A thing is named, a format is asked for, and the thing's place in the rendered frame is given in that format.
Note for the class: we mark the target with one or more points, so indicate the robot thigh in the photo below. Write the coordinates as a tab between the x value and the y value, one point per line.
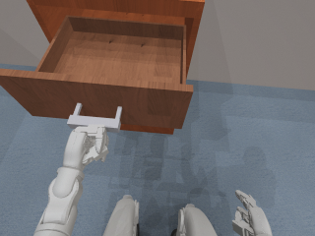
123	219
193	222

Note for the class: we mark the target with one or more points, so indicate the left robot forearm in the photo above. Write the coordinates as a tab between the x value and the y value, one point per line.
64	192

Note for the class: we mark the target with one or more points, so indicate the left robot thigh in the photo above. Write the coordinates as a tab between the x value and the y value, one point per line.
123	219

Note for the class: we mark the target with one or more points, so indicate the right robot hand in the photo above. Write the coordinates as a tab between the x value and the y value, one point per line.
255	221

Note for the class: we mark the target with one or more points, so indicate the handle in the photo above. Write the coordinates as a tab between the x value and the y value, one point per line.
111	124

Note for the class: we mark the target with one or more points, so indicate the left robot hand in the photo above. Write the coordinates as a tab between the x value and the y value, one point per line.
92	138

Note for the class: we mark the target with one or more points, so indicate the right robot thigh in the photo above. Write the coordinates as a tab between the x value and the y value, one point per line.
193	222

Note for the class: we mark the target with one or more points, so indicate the drawer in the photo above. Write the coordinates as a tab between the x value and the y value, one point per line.
105	64

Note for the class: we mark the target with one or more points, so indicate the cabinet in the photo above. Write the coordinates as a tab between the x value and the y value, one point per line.
51	13

